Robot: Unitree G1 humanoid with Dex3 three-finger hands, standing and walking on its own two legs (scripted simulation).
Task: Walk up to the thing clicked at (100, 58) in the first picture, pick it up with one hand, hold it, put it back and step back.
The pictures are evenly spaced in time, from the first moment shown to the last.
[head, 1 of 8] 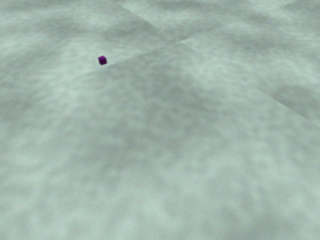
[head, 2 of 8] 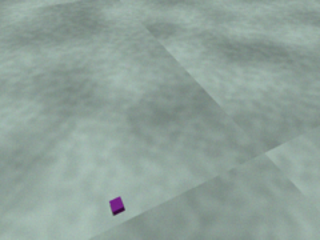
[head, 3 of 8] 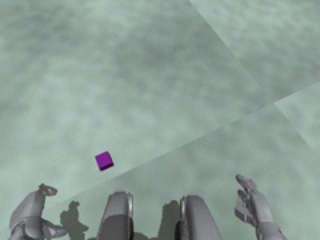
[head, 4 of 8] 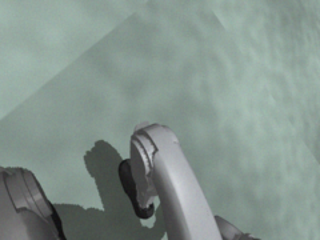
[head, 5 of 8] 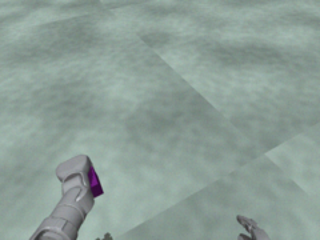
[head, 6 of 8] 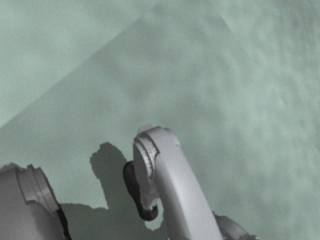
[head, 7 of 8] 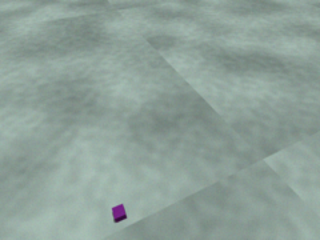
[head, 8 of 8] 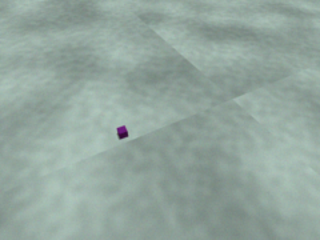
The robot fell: no
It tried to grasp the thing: yes
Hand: left
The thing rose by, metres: 0.66
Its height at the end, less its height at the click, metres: +0.00
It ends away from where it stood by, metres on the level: 0.01
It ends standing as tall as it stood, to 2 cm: yes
